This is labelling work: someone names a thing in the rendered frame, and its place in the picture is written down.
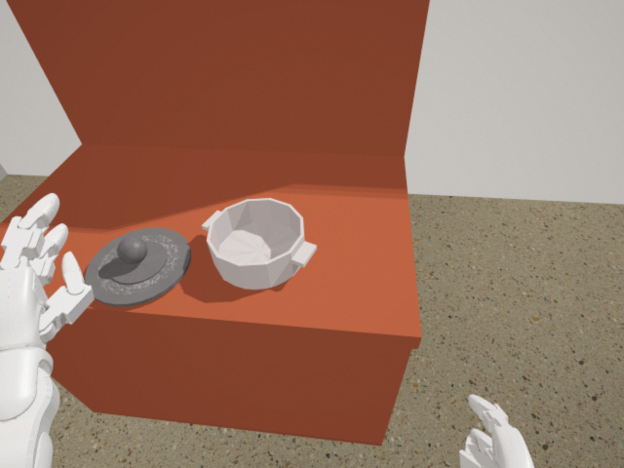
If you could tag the robot left forearm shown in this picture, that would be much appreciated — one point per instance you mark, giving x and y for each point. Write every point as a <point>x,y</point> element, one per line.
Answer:
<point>29,401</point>

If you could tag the right robot hand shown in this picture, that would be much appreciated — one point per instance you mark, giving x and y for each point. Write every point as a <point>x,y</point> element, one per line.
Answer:
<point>505,448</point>

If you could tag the left robot hand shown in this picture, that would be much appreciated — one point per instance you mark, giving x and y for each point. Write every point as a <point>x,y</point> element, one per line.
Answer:
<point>26,267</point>

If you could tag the table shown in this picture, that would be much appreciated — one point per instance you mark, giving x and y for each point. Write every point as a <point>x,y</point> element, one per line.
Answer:
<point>187,107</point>

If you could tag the lid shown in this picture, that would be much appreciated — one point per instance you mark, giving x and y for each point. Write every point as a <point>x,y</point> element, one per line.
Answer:
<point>120,284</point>

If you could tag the pot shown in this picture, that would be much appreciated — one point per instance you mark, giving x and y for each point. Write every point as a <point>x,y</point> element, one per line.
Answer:
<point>258,243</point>

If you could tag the knob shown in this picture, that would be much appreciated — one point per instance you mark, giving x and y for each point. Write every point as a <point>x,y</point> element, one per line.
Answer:
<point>132,250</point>

